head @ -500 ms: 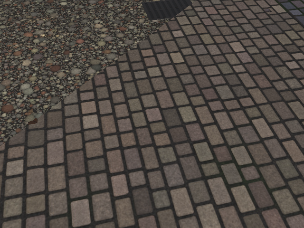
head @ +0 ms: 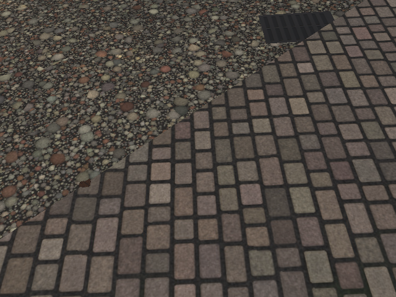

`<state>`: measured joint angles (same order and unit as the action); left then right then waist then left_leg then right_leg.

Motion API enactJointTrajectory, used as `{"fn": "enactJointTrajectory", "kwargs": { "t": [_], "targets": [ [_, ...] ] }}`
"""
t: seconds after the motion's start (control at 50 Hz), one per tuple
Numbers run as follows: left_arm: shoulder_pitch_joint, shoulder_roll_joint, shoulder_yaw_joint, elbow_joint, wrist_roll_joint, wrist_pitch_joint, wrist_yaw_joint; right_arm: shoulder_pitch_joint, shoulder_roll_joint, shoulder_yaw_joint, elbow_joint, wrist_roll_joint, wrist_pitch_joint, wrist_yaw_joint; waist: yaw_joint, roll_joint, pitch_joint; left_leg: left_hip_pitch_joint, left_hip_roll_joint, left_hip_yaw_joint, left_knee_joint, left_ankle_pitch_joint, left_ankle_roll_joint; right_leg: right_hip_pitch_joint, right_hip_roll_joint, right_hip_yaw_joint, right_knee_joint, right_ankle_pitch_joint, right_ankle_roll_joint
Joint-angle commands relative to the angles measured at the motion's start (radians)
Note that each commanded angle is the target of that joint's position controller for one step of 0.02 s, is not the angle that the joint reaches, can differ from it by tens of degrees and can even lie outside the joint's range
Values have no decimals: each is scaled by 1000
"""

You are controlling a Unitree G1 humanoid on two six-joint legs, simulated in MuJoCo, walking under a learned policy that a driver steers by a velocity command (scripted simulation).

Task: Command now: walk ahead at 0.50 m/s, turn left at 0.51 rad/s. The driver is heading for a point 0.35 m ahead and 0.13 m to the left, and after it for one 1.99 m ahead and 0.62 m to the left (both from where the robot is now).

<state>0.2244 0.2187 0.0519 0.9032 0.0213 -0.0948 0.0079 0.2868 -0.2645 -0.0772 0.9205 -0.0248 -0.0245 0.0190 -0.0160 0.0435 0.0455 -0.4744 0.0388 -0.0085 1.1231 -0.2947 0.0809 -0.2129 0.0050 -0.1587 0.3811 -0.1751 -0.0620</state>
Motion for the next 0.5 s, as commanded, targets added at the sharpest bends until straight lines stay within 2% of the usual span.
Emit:
{"fn": "enactJointTrajectory", "kwargs": {
  "t": [0.02, 0.08, 0.16, 0.22, 0.26, 0.3, 0.32, 0.34, 0.36, 0.38, 0.4, 0.42, 0.44, 0.46, 0.48, 0.5],
  "targets": [
    [67, 86, 17, -20, -10, -30, 3, 33, 2, -1, -49, -8, 21, 20, -11, -123, -16, -139, 60, -24, 16, 91, -16, 82, -279, 189, -242, 144, -77],
    [109, 88, 18, -4, -4, -30, 2, -76, -3, 2, -91, -7, 26, 32, 3, -115, 14, -218, 69, -9, -74, 192, -31, 109, -266, 104, -255, 190, -81],
    [141, 106, 20, 8, -2, -28, 4, -217, 10, 18, -143, -7, 20, 47, 29, -115, 42, -181, 53, 52, -307, 298, -30, 136, -254, 3, -246, 266, -72],
    [191, 130, 26, 25, -1, -19, 11, -301, 4, 23, -181, -12, 18, 55, 54, -114, 59, -163, 40, 103, -415, 268, -2, 216, -284, -39, -225, 328, -69],
    [212, 141, 30, 35, 0, -6, 16, -322, -6, 20, -197, -16, 17, 56, 56, -118, 60, -144, 19, 130, -461, 196, 25, 281, -297, -67, -177, 432, -63],
    [207, 167, 36, 37, 3, 9, 21, -288, -20, 13, -194, -19, 18, 49, 33, -140, 26, -59, -38, 168, -488, 93, 62, 324, -300, -103, -59, 721, -51],
    [198, 183, 41, 37, 2, 20, 22, -220, -30, 5, -177, -22, 14, 43, 2, -147, -7, 13, -79, 182, -505, 47, 81, 333, -296, -115, 67, 881, -46],
    [191, 194, 44, 32, -2, 32, 22, -105, -45, -6, -142, -24, 3, 33, -41, -136, -75, 130, -121, 183, -555, 54, 103, 316, -288, -120, 255, 916, -36],
    [177, 195, 43, 19, -11, 37, 18, 44, -80, -25, -96, -37, -12, 17, -112, -83, -167, 351, -114, 127, -659, 167, 135, 191, -262, -136, 514, 723, 6],
    [209, 98, 23, -34, -22, 34, 11, 85, -201, -54, -93, -42, -19, 2, -78, 85, -274, 655, 166, -216, -630, 379, 211, -152, -168, -126, 838, -2, 58],
    [194, 117, 29, -94, -26, 32, 6, 86, -285, -73, -127, -7, -6, -2, -66, 151, -380, 790, 366, -654, -714, 758, 369, -398, 15, 34, 1103, -457, 107],
    [95, 135, 30, -101, -17, 34, 9, 80, -252, -67, -122, 14, 4, -11, -73, -29, -300, 724, 322, -461, -709, 918, 333, -454, -61, 155, 1090, -348, 101],
    [71, 108, 19, -109, -26, 27, 11, 21, -199, -53, -121, 23, 4, -18, -47, -22, -188, 594, 283, -339, -716, 975, 301, -449, -84, 155, 1029, -266, 95],
    [79, 107, 20, -91, -16, 30, 13, -35, -147, -39, -126, 26, 4, -21, -5, -56, -111, 483, 211, -261, -745, 922, 240, -416, -112, 165, 937, -231, 92],
    [85, 117, 24, -94, 8, 46, 13, -66, -116, -29, -132, 35, 5, -26, 25, -42, -80, 403, 163, -222, -764, 895, 211, -375, -120, 171, 884, -215, 97],
    [114, 115, 25, -88, 19, 66, 10, -87, -100, -20, -141, 34, 4, -26, 47, -29, -94, 356, 138, -194, -777, 892, 192, -326, -120, 174, 849, -201, 104]
  ]
}}
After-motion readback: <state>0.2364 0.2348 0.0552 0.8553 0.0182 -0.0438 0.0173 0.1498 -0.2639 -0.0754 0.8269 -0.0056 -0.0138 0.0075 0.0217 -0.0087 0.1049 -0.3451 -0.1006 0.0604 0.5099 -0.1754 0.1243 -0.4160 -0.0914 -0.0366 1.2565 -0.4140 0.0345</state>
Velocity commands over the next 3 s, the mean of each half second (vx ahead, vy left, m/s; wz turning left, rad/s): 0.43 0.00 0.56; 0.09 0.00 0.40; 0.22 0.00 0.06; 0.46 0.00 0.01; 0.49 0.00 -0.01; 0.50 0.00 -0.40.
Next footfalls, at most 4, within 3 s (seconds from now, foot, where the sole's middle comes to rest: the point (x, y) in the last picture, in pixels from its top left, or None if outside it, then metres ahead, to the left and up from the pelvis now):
0.36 left None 0.31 0.13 -0.78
1.00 right None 0.45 0.00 -0.78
1.38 left None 0.33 0.18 -0.78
1.82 right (169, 232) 0.72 0.16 -0.78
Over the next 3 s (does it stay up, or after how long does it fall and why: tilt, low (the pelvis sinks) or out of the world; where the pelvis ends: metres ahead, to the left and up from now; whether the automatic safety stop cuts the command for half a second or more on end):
stays up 1.12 0.44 -0.05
